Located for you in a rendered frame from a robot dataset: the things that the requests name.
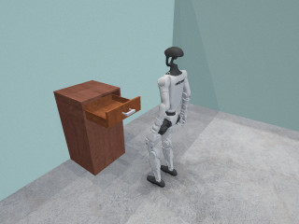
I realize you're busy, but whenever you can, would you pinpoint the cabinet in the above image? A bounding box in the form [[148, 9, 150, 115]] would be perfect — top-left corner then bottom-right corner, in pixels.
[[53, 80, 125, 175]]

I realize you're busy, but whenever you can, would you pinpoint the robot left hand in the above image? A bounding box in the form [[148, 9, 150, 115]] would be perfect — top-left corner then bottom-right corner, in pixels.
[[145, 131, 157, 148]]

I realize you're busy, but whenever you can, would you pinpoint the robot left upper arm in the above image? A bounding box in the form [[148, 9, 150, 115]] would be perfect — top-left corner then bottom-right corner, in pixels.
[[157, 76, 170, 111]]

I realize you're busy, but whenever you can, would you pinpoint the left robot shin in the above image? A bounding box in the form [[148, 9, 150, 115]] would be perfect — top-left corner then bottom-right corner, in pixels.
[[148, 151, 161, 182]]

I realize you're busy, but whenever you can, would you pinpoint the robot right upper arm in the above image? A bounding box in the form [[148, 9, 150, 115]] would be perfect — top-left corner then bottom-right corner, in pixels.
[[180, 70, 191, 99]]

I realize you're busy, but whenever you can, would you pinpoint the robot left forearm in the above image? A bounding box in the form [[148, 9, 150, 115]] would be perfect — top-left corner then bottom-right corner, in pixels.
[[151, 104, 166, 133]]

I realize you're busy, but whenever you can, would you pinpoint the robot right hand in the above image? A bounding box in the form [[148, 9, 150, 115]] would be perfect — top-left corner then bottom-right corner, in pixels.
[[177, 113, 187, 128]]

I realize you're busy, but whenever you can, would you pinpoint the handle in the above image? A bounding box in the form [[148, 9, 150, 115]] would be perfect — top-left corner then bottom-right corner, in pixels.
[[122, 108, 135, 117]]

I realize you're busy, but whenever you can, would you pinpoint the drawer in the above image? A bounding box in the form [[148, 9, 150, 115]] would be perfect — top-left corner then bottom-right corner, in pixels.
[[84, 93, 141, 129]]

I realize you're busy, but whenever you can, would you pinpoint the humanoid robot head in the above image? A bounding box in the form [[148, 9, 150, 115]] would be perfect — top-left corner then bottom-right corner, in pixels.
[[164, 47, 184, 77]]

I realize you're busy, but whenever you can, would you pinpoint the robot right forearm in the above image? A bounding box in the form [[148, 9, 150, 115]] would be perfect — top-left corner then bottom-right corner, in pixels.
[[180, 96, 191, 115]]

